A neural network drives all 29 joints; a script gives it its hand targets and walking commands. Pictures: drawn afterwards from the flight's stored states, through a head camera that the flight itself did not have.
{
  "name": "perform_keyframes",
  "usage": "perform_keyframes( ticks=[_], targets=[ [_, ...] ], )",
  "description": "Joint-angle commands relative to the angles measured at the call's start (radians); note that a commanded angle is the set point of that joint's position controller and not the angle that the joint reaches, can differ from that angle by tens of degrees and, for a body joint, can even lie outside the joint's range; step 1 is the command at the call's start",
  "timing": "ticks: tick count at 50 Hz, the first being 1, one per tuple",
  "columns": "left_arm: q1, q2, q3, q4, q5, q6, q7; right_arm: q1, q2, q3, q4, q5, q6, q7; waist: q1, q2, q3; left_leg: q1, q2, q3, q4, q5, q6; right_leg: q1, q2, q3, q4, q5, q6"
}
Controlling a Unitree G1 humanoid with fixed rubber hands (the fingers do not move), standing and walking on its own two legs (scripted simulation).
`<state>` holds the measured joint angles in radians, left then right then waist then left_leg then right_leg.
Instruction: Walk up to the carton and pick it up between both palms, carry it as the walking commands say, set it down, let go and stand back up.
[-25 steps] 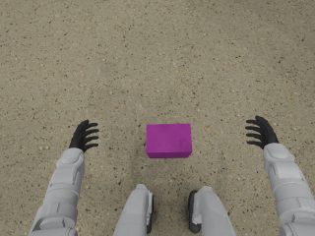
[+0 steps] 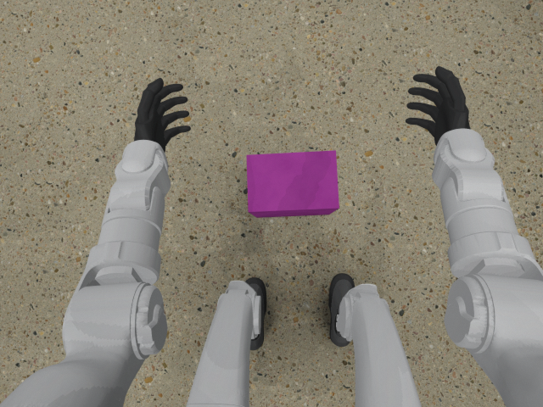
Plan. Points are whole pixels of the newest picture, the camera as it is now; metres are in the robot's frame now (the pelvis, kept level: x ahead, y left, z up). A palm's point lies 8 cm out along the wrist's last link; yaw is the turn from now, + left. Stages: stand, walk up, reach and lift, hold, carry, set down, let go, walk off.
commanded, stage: reach and lift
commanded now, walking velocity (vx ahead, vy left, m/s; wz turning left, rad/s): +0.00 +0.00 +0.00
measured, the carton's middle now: (291, 187) +0.47 +0.02 -0.54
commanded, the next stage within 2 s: none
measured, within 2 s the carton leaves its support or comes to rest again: neither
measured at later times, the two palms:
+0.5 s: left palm (179, 151) +0.47 +0.22 -0.19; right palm (418, 150) +0.48 -0.19 -0.20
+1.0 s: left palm (206, 172) +0.46 +0.21 -0.35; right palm (387, 171) +0.48 -0.18 -0.35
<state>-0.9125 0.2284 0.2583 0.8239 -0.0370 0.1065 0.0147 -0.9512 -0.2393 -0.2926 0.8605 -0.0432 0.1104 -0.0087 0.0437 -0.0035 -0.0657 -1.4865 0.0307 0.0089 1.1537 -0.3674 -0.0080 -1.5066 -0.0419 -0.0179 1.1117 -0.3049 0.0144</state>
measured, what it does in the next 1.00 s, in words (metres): lowers itself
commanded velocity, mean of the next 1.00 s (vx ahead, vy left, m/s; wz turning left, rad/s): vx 0.00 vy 0.00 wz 0.00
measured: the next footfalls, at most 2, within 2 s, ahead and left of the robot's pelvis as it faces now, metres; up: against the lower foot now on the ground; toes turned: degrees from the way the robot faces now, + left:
none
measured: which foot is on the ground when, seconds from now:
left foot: down 0.00-1.00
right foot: down 0.00-1.00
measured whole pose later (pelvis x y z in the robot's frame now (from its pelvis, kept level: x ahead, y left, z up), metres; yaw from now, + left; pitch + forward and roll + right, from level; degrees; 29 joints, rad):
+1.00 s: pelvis -0.03 +0.00 -0.21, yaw +0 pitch +45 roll +0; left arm -1.13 0.32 0.14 0.96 -0.20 0.04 0.10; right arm -1.15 -0.31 -0.13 0.97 0.15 0.05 -0.13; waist 0.03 0.00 0.05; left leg -2.17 0.02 -0.02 1.94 -0.56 -0.02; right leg -2.20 -0.05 0.01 1.90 -0.49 0.01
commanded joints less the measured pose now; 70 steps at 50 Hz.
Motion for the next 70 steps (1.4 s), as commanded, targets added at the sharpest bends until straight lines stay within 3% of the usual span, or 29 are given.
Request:
perform_keyframes(
  ticks=[1, 4, 8, 20, 36, 64, 70],
  targets=[
    [-0.141, 0.116, 0.03, -0.111, 0.003, -0.041, -0.004, -0.141, -0.092, -0.024, -0.116, -0.003, -0.037, -0.015, -0.006, -0.026, -1.011, 0.356, -0.1, 0.026, -0.087, 0.382, -0.031, 0.617, 0.118, 0.012, -0.019, 0.365, 0.017],
    [-0.091, 0.111, 0.042, -0.139, 0.011, -0.056, -0.014, -0.092, -0.066, -0.017, -0.159, -0.003, -0.05, -0.016, -0.001, -0.026, -1.058, 0.325, -0.101, 0.024, -0.07, 0.46, -0.031, 0.621, 0.114, 0.027, -0.003, 0.464, 0.017],
    [-0.086, 0.108, 0.044, -0.183, 0.01, -0.062, -0.029, -0.08, -0.049, -0.005, -0.213, 0.0, -0.055, -0.011, 0.003, -0.024, -1.049, 0.286, -0.101, 0.019, -0.056, 0.474, -0.029, 0.584, 0.109, 0.033, 0.013, 0.475, 0.02],
    [-0.187, 0.11, 0.028, -0.068, -0.011, -0.061, -0.02, -0.17, -0.066, -0.006, -0.093, 0.025, -0.064, -0.024, -0.01, -0.019, -0.938, 0.06, -0.099, 0.026, 0.11, 0.242, -0.041, 0.27, 0.111, -0.008, 0.187, 0.213, 0.022],
    [-0.333, 0.185, -0.053, -0.09, -0.096, -0.046, 0.063, -0.326, -0.138, 0.092, -0.103, 0.134, -0.046, -0.1, 0.001, -0.005, -1.05, -0.105, -0.09, 0.057, 0.43, 0.088, -0.035, 0.104, 0.112, -0.043, 0.509, 0.074, 0.017],
    [-0.578, 0.251, -0.191, 0.202, -0.253, -0.135, 0.098, -0.547, -0.227, 0.236, 0.161, 0.297, -0.139, -0.123, -0.019, -0.003, -0.818, -0.259, -0.048, 0.007, 0.76, 0.066, -0.028, -0.138, 0.044, -0.002, 0.846, 0.025, 0.015],
    [-0.612, 0.251, -0.221, 0.258, -0.256, -0.155, 0.091, -0.559, -0.187, 0.291, 0.287, 0.353, -0.153, -0.103, 0.008, 0.02, -0.735, -0.289, -0.036, -0.002, 0.797, 0.076, -0.028, -0.215, 0.037, 0.009, 0.895, 0.037, 0.017]
  ],
)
